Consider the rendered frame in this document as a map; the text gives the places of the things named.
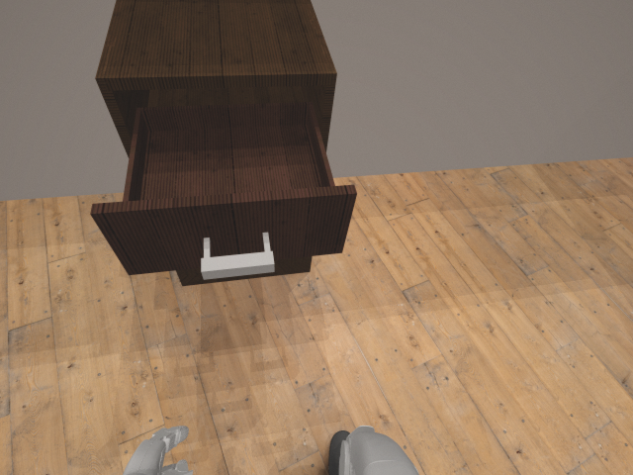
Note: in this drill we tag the robot right foot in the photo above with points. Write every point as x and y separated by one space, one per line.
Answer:
334 451

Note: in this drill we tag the handle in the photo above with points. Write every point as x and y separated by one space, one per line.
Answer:
238 264

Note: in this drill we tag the drawer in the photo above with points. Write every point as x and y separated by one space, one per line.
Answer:
229 173

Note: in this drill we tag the robot right thigh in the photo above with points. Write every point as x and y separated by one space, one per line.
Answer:
373 453

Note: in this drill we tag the cabinet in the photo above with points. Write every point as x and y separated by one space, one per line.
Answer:
166 53

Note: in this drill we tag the left robot hand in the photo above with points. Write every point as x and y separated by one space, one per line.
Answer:
149 456

